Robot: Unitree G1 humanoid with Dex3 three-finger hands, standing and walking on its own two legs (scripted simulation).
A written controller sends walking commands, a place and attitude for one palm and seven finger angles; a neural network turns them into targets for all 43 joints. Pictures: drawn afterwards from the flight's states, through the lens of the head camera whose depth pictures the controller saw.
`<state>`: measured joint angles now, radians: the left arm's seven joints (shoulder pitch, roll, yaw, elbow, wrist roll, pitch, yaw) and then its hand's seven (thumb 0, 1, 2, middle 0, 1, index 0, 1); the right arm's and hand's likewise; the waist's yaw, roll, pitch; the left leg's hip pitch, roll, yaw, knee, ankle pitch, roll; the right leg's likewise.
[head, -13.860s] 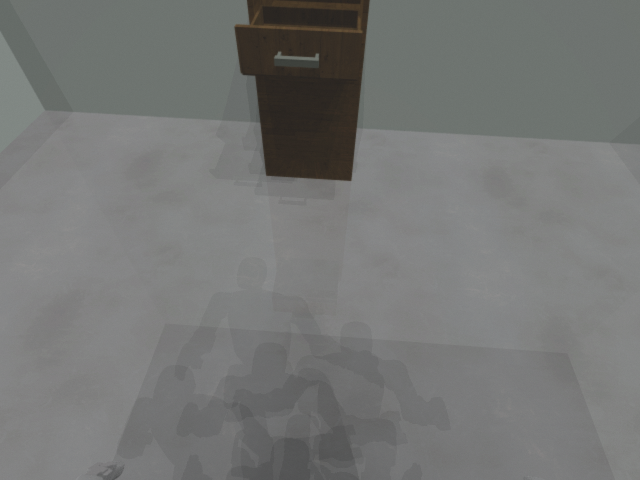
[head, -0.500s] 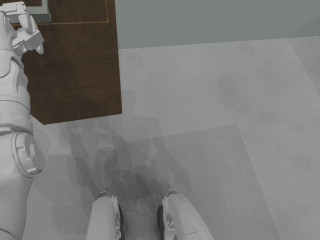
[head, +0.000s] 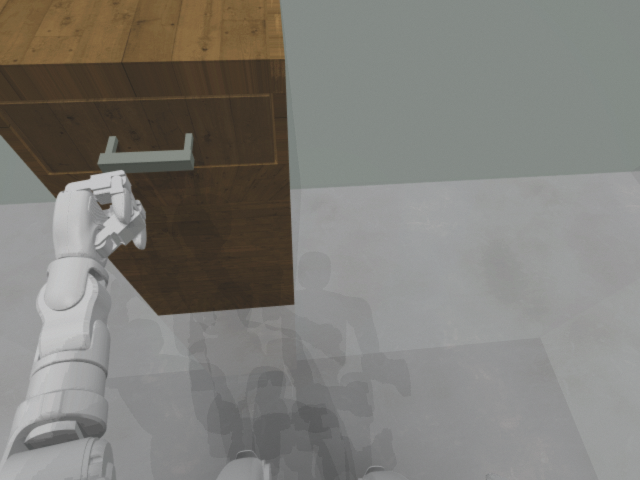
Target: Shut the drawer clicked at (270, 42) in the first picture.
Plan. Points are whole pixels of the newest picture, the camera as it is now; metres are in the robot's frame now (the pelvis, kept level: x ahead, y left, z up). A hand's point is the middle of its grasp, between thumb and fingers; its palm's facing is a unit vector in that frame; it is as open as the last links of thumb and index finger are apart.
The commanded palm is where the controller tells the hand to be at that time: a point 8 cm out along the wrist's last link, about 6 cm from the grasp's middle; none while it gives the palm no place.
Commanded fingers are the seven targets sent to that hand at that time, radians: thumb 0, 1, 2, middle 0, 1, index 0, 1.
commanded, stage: draw the hand back to the body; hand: left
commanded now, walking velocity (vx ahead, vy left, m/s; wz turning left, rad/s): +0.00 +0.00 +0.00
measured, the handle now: (149, 151) +0.58 +0.25 +0.01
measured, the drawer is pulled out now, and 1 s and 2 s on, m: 0.00 0.00 0.00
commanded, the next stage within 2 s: step back with the hand held close in 1.04 s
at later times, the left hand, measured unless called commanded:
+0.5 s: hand (43, 309) +0.27 +0.23 +0.15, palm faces +0.34 -0.90 -0.28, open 3.3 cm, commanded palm +0.22 +0.27 +0.17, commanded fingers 0.00 0.90 0.90 -1.40 -1.60 -1.40 -1.60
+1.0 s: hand out of the picture +0.16 +0.23 +0.22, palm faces +0.43 -0.81 -0.41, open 3.3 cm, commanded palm +0.12 +0.27 +0.23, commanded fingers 0.00 0.90 0.90 -1.40 -1.60 -1.40 -1.60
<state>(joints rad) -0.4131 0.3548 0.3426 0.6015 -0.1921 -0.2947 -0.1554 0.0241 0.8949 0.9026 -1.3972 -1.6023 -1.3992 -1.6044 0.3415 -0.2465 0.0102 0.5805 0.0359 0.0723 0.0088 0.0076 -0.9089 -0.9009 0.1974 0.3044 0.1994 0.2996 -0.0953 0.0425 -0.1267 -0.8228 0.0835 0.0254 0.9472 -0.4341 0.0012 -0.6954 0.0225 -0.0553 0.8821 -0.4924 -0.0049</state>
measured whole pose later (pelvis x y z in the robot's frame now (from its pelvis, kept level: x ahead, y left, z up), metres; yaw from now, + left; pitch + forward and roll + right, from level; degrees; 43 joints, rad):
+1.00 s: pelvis +0.00 -0.01 +0.06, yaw +2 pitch -4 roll +0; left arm 0.55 0.33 0.29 -0.45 -0.08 -0.12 0.09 0.02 0.89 0.90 -1.40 -1.60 -1.41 -1.60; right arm 0.20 -0.24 0.01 0.61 0.01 -0.07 -0.08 0.02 -0.91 -0.90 0.20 0.30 0.20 0.30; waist 0.07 0.09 0.02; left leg -0.12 0.04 0.05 0.42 -0.22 -0.01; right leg 0.00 0.01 -0.05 0.36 -0.28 -0.01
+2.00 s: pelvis -0.11 +0.02 +0.04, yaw +2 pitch +0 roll -3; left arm 0.62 0.37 0.37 -0.60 -0.04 -0.26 0.15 0.02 0.89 0.90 -1.40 -1.60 -1.41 -1.60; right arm 0.20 -0.22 -0.01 0.56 0.00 -0.07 -0.09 0.01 -0.91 -0.90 0.20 0.30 0.20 0.30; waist 0.01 0.04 0.06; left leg -0.46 0.02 0.02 0.61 -0.23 0.02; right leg -0.33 0.00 -0.04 0.52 -0.19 0.02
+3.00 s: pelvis -0.25 +0.02 +0.05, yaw +0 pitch +0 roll +0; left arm 0.64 0.39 0.37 -0.57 -0.02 -0.22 0.16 0.02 0.89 0.90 -1.40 -1.60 -1.41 -1.60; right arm 0.25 -0.18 0.02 0.62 0.00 -0.12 -0.07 0.02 -0.91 -0.90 0.20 0.30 0.20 0.30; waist -0.03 -0.01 0.00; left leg -0.31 0.01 0.00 0.49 -0.20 0.01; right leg -0.24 0.02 -0.01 0.48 -0.24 -0.01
